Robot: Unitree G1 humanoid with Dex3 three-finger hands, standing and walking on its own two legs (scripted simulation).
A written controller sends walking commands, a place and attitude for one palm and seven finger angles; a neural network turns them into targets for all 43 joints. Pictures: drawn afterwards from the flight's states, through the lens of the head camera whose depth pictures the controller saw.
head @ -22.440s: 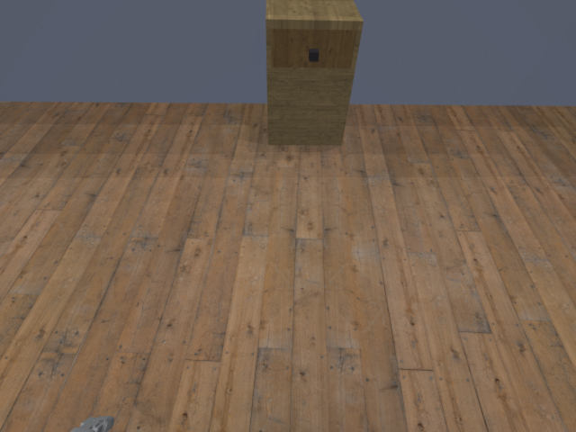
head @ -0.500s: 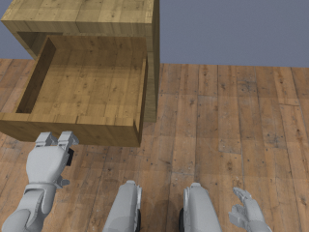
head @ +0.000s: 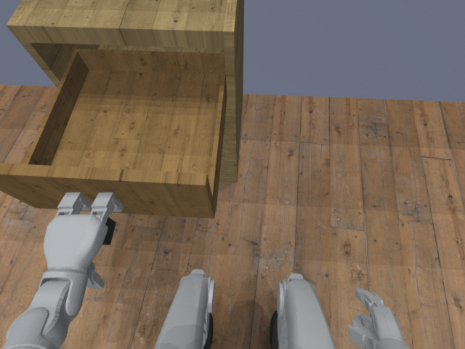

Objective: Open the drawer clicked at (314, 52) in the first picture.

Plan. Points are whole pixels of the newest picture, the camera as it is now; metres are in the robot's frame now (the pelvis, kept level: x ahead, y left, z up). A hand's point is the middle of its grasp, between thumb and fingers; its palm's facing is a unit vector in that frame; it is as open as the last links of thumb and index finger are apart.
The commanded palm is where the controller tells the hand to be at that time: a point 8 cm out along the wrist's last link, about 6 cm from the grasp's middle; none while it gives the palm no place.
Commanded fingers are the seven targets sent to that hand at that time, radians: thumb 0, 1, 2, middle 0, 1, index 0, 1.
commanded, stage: lift the hand off the handle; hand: left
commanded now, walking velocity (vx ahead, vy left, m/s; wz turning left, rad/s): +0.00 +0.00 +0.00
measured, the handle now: (100, 218) +0.32 +0.27 -0.04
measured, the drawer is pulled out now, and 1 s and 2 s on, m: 0.29 0.29 0.29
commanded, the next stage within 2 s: none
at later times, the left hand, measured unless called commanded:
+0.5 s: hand (85, 235) +0.28 +0.27 -0.02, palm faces -0.04 -0.05 -1.00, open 13.4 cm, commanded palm +0.27 +0.27 +0.04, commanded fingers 0.00 -0.50 0.30 -0.30 -1.20 -0.30 -1.20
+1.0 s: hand (69, 230) +0.28 +0.28 +0.03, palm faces -0.05 -0.05 -1.00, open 13.7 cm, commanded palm +0.27 +0.27 +0.08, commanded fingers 0.00 -0.50 0.30 -0.30 -1.20 -0.30 -1.20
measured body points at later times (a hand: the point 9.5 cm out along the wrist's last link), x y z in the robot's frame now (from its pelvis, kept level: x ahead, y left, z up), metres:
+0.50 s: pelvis +0.01 +0.01 +0.04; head +0.13 +0.00 +0.47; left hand +0.28 +0.27 +0.04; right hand +0.18 -0.25 -0.09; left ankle +0.04 +0.13 -0.56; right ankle +0.06 -0.13 -0.56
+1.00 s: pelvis +0.03 +0.00 +0.07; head +0.14 +0.00 +0.51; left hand +0.28 +0.28 +0.08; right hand +0.21 -0.24 -0.05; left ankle +0.04 +0.13 -0.56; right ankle +0.06 -0.13 -0.56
